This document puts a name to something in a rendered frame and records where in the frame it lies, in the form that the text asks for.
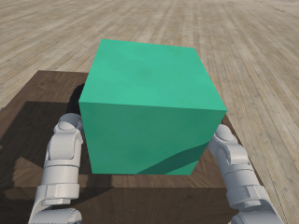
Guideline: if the right robot upper arm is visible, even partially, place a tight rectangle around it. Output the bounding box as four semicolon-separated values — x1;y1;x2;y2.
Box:
231;211;283;224

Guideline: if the left robot hand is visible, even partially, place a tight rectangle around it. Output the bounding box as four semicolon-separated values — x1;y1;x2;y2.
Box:
65;83;85;116

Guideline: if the pedestal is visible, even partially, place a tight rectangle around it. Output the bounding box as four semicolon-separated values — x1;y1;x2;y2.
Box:
0;70;265;224

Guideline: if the robot right forearm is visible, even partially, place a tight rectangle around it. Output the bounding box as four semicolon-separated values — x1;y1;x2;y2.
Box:
207;124;284;224

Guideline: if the carton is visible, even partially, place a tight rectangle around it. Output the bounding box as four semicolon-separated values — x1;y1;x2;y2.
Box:
78;38;227;175

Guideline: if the left robot upper arm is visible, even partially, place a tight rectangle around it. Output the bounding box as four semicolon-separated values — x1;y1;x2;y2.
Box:
30;208;82;224

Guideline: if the robot left forearm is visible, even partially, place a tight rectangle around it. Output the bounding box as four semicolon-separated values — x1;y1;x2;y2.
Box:
28;113;85;224

